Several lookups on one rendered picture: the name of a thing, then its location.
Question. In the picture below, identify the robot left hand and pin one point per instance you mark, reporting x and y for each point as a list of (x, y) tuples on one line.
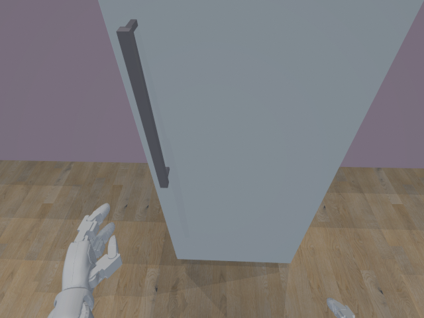
[(82, 254)]

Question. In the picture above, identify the robot right hand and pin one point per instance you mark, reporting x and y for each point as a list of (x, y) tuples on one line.
[(338, 309)]

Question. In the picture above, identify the fridge door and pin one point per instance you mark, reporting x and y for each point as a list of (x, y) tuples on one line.
[(256, 103)]

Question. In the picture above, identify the left robot forearm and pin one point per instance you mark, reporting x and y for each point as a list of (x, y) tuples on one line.
[(73, 303)]

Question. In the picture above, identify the handle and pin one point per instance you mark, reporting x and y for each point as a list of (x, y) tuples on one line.
[(134, 68)]

